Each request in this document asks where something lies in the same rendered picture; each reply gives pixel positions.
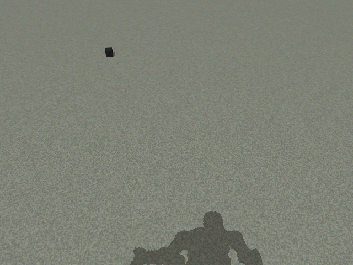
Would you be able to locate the cube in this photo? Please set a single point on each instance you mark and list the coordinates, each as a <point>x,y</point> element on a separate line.
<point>109,52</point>

